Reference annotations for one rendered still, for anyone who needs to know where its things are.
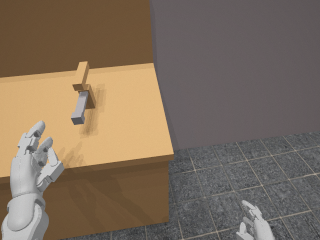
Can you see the tap lever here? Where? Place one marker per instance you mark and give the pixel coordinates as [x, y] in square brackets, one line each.
[77, 116]

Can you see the left robot hand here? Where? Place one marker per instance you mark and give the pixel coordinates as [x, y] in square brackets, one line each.
[26, 173]

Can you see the counter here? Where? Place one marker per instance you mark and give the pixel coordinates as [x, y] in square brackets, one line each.
[116, 164]

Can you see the right robot hand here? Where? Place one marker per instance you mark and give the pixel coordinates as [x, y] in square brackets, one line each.
[258, 227]

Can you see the robot left forearm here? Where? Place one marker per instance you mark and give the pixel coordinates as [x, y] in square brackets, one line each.
[26, 218]

